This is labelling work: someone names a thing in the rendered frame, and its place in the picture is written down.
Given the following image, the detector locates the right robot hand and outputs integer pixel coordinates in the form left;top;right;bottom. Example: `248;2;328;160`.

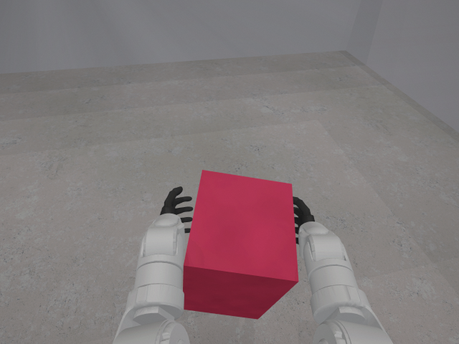
293;196;315;244

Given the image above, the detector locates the carton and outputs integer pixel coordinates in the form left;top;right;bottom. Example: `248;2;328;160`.
183;170;298;319

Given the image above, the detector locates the left robot upper arm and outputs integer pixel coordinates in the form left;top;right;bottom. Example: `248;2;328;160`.
113;320;190;344

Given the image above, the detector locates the right robot upper arm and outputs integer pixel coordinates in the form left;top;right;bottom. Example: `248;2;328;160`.
313;319;393;344

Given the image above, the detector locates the right robot forearm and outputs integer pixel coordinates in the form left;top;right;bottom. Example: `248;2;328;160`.
298;221;387;334

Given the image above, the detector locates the left robot forearm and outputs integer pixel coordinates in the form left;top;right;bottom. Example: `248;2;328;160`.
113;214;186;343

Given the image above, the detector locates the left robot hand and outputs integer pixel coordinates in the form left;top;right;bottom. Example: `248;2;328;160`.
160;186;193;233

